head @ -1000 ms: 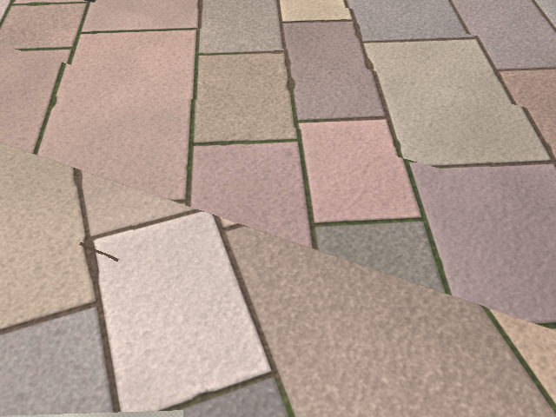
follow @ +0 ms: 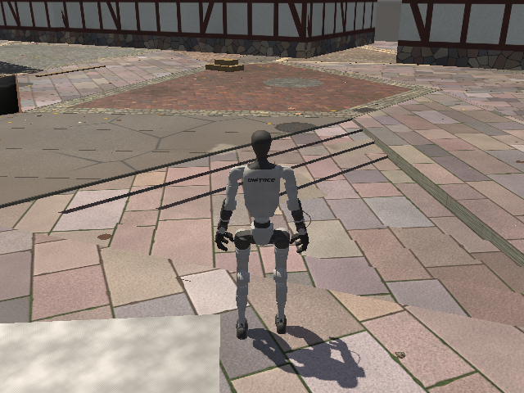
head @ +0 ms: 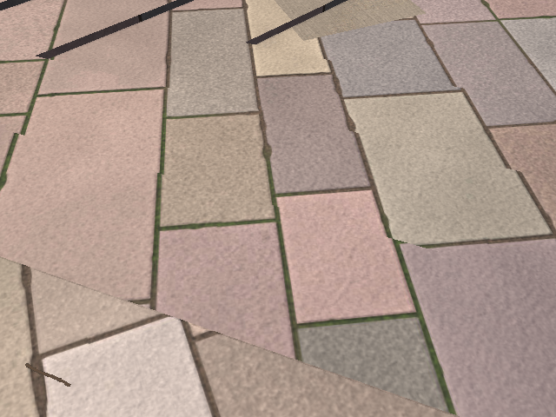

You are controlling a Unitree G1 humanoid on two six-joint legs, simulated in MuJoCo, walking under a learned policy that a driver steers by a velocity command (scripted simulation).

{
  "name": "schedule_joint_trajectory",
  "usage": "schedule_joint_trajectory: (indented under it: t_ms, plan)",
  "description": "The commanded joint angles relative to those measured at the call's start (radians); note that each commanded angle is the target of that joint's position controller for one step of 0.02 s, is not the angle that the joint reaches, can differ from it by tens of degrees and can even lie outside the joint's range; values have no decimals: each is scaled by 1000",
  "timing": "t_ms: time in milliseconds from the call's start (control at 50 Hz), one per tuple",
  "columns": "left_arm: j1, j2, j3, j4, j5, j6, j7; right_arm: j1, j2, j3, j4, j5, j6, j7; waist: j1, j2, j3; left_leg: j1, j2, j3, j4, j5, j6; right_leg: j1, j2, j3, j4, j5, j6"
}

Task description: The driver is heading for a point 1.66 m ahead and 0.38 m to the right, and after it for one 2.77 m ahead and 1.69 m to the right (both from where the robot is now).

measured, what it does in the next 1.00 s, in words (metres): stands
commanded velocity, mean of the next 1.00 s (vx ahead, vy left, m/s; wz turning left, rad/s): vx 0.00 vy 0.00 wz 0.00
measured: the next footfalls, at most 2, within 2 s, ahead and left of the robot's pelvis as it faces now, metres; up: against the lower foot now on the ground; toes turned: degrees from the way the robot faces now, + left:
left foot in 1.78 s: +0.47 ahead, +0.12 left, +0.00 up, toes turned +2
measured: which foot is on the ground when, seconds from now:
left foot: down 0.00-1.00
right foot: down 0.00-1.00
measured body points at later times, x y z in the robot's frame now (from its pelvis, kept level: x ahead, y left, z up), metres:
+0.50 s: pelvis +0.01 +0.01 +0.00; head +0.02 +0.01 +0.45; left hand +0.08 +0.26 -0.15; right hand +0.04 -0.24 -0.15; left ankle -0.02 +0.13 -0.73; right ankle +0.03 -0.12 -0.73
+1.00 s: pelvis +0.01 +0.01 +0.00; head +0.02 +0.01 +0.45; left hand +0.04 +0.25 -0.15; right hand +0.00 -0.23 -0.15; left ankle -0.02 +0.13 -0.73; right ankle +0.04 -0.12 -0.73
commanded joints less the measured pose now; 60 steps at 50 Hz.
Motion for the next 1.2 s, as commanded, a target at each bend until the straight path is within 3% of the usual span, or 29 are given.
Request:
schedule_joint_trajectory:
  t_ms: [20,200,520,1060,1100,1140,1180,1200]
  plan:
    - [-16,91,19,-21,-4,-7,6,33,-119,-24,-19,3,-5,-4,-8,1,-51,-39,31,-28,-101,205,29,107,-35,37,-41,222,-35]
    - [-22,100,20,50,-9,11,19,35,-102,-21,25,3,4,-4,-2,2,-31,-22,17,-11,-114,244,27,132,-39,36,-42,244,-31]
    - [-33,88,15,133,-9,21,24,68,-82,-12,89,1,5,-11,3,4,9,-30,4,2,-153,146,23,123,-33,30,-77,153,-21]
    - [44,57,-5,180,-10,17,29,160,-43,1,132,4,2,-13,4,2,36,-50,-4,6,-171,100,27,95,-29,26,-90,102,-16]
    - [70,56,-3,191,-16,19,31,187,-50,-4,144,11,7,-18,3,15,26,-58,-20,12,-174,-151,48,80,7,-11,-61,-160,-24]
    - [60,67,4,177,-22,11,32,181,-83,-17,123,20,6,-23,-5,42,103,-113,18,-54,-200,-429,98,-38,21,-21,-14,-414,-47]
    - [20,32,-2,148,-22,-20,20,236,-118,-31,123,31,-12,-19,-33,107,143,-76,130,-217,-274,-520,164,-148,20,-36,93,-341,-49]
    - [5,10,-6,136,-24,-38,10,259,-148,-44,127,35,-22,-15,-40,173,142,-34,217,-338,-335,-545,210,-194,25,-67,199,-238,-45]
Velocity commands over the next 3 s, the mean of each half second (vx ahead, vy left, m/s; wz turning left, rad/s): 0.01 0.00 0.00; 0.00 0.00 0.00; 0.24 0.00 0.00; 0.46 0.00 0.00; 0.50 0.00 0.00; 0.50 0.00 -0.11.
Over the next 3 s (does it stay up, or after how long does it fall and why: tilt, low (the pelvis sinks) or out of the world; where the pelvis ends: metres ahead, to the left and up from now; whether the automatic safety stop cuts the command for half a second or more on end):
stays up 1.00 -0.01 -0.04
